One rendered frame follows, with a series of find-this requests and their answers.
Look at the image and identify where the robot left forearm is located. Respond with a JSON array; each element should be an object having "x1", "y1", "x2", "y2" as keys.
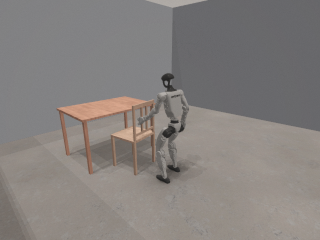
[{"x1": 142, "y1": 108, "x2": 155, "y2": 122}]

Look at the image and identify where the table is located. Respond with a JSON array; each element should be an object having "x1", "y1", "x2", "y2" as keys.
[{"x1": 56, "y1": 96, "x2": 156, "y2": 175}]

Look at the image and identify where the left robot upper arm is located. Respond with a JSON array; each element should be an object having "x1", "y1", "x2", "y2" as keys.
[{"x1": 154, "y1": 92, "x2": 167, "y2": 114}]

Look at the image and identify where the robot thigh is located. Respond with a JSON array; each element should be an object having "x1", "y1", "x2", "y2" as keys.
[
  {"x1": 168, "y1": 124, "x2": 184, "y2": 150},
  {"x1": 156, "y1": 126, "x2": 173, "y2": 157}
]

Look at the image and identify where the left robot hand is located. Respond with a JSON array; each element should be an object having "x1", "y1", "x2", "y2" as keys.
[{"x1": 137, "y1": 117, "x2": 144, "y2": 125}]

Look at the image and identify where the right robot upper arm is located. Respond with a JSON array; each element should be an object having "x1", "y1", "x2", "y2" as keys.
[{"x1": 178, "y1": 89, "x2": 189, "y2": 111}]

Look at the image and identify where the left robot thigh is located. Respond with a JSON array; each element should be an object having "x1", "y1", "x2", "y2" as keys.
[{"x1": 156, "y1": 126, "x2": 173, "y2": 157}]

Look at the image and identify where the chair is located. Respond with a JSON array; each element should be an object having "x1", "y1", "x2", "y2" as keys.
[{"x1": 110, "y1": 99, "x2": 155, "y2": 176}]

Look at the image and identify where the right robot thigh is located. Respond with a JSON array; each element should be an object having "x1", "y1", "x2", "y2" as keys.
[{"x1": 168, "y1": 124, "x2": 184, "y2": 150}]

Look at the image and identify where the right robot hand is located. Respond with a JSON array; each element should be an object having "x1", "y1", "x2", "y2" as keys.
[{"x1": 180, "y1": 121, "x2": 186, "y2": 132}]

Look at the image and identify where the robot right forearm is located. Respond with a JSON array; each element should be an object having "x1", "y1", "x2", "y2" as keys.
[{"x1": 181, "y1": 108, "x2": 189, "y2": 122}]

